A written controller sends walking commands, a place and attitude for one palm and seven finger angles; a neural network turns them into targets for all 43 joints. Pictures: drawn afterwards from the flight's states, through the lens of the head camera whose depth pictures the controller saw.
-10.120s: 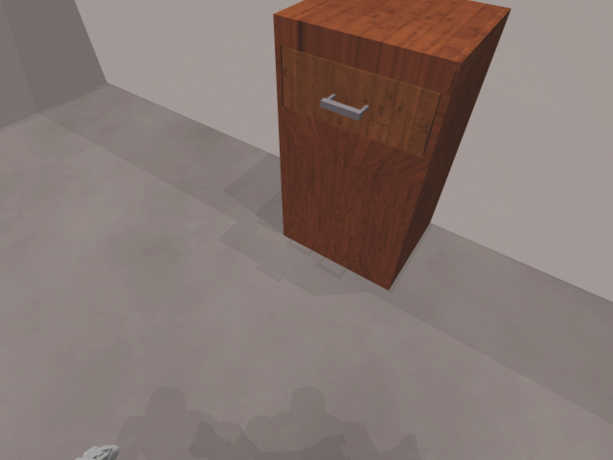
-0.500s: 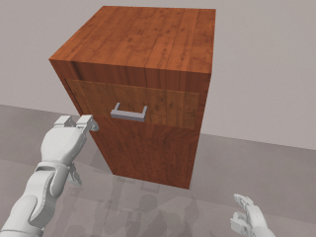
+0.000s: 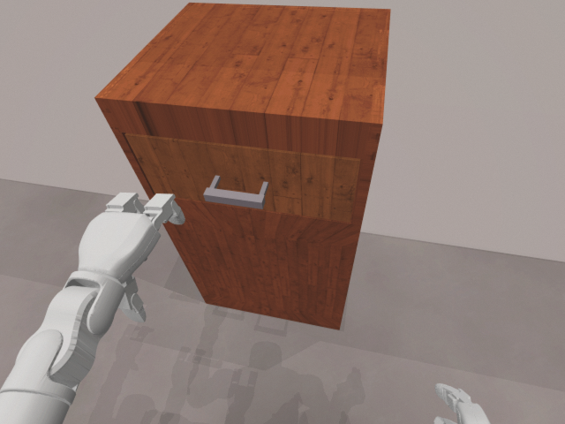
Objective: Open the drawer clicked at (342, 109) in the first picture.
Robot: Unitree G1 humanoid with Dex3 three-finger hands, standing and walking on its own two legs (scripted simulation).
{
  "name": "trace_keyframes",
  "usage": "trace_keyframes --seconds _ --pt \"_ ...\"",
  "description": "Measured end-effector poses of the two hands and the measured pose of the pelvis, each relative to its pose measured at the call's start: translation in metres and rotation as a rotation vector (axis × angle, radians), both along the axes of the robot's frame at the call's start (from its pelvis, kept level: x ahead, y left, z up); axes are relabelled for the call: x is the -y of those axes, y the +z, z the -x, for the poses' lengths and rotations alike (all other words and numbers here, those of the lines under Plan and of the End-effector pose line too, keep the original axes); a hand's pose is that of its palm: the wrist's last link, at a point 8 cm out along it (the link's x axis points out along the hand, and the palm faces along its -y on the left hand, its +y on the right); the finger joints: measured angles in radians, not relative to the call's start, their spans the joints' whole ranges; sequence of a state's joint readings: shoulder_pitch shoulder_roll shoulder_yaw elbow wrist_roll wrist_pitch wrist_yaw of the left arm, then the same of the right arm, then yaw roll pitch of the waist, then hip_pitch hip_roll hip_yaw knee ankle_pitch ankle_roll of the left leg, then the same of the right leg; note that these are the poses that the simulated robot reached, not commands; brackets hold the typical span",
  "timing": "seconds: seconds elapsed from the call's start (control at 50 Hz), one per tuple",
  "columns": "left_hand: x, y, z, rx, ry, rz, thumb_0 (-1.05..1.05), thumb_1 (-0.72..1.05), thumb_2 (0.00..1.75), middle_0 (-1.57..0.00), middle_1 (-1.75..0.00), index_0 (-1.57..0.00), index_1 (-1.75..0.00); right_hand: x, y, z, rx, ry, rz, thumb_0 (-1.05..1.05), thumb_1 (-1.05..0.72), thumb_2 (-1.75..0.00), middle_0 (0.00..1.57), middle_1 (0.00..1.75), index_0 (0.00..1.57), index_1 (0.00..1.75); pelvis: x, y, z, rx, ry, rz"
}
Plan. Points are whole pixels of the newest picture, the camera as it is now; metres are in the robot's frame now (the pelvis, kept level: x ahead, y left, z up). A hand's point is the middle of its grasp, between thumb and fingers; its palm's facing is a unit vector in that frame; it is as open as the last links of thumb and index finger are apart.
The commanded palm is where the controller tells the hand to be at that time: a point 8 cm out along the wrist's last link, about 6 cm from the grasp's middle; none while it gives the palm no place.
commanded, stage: raise the hand with hooked fingers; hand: left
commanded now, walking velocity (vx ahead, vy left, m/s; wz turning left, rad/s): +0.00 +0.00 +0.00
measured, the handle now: (237, 190) +0.53 +0.17 -0.04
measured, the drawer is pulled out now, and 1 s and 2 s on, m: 0.00 0.00 0.00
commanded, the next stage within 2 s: move the hooked fingers above the handle in 0.02 s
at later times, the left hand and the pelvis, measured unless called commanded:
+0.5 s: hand (169, 240) +0.34 +0.22 +0.06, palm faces -0.01 -0.07 -1.00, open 13.8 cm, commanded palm +0.33 +0.22 +0.12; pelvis +0.00 -0.01 +0.00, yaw +0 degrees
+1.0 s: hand (191, 213) +0.41 +0.21 +0.04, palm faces -0.04 -0.05 -1.00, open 13.8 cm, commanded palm +0.39 +0.21 +0.10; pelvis +0.01 -0.01 -0.01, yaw +0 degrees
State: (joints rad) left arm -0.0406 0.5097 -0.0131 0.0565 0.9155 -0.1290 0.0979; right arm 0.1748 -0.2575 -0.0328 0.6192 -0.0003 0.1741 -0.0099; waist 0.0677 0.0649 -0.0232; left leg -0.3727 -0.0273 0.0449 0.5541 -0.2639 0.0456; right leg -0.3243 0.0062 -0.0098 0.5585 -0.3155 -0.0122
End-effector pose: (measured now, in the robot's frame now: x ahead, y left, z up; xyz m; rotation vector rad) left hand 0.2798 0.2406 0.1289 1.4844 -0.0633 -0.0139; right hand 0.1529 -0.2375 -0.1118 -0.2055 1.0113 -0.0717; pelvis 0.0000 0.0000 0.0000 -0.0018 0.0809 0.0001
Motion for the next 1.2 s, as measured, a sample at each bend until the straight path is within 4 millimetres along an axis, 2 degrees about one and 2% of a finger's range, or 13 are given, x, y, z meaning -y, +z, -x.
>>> trace_keyframes --seconds 0.1,0.26,0.4,0.6,0.8,0.96,1.2 --pt "-0.002 -0.001 -0.001 -0.003 0.031 0.0 0.0 -0.49 0.3 -0.32 -1.2 -0.32 -1.2 -0.001 0.002 -0.002 0.017 -0.007 -0.01 0.01 -0.91 -0.9 0.2 0.3 0.2 0.3 0.001 0.0 0.002 0.004 -0.001 -0.001" --pt "0.006 -0.003 -0.005 -0.025 0.007 -0.001 0.0 -0.49 0.3 -0.32 -1.2 -0.32 -1.2 -0.006 0.007 -0.012 0.062 0.006 -0.02 0.01 -0.91 -0.9 0.2 0.3 0.2 0.3 0.003 0.0 0.003 0.009 0.0 -0.002" --pt "0.014 -0.01 -0.023 -0.032 -0.004 -0.009 0.0 -0.49 0.3 -0.32 -1.2 -0.32 -1.2 -0.006 0.004 -0.012 0.055 0.011 -0.016 0.01 -0.91 -0.9 0.2 0.3 0.2 0.3 0.005 -0.002 0.004 -0.004 0.008 -0.002" --pt "0.024 -0.014 -0.059 -0.039 -0.02 -0.018 0.0 -0.49 0.3 -0.32 -1.2 -0.32 -1.2 0.009 -0.006 0.014 -0.022 -0.054 -0.004 0.01 -0.91 -0.9 0.2 0.3 0.2 0.3 0.008 -0.004 -0.001 -0.038 -0.001 -0.003" --pt "0.03 -0.027 -0.083 -0.066 -0.024 -0.028 0.0 -0.49 0.3 -0.32 -1.2 -0.32 -1.2 0.027 -0.016 0.042 -0.117 -0.118 0.024 0.01 -0.91 -0.9 0.2 0.3 0.2 0.3 0.01 -0.007 -0.006 -0.07 -0.006 -0.006" --pt "0.03 -0.029 -0.105 -0.06 -0.016 -0.033 0.0 -0.49 0.3 -0.32 -1.2 -0.32 -1.2 0.035 -0.018 0.053 -0.149 -0.154 0.038 0.01 -0.91 -0.9 0.2 0.3 0.2 0.3 0.012 -0.009 -0.01 -0.097 -0.005 -0.004" --pt "0.038 -0.04 -0.138 -0.088 -0.04 -0.043 0.0 -0.49 0.3 -0.32 -1.2 -0.32 -1.2 0.037 -0.022 0.066 -0.193 -0.182 0.05 0.01 -0.91 -0.9 0.2 0.3 0.2 0.3 0.011 -0.014 -0.012 -0.141 -0.003 0.001"
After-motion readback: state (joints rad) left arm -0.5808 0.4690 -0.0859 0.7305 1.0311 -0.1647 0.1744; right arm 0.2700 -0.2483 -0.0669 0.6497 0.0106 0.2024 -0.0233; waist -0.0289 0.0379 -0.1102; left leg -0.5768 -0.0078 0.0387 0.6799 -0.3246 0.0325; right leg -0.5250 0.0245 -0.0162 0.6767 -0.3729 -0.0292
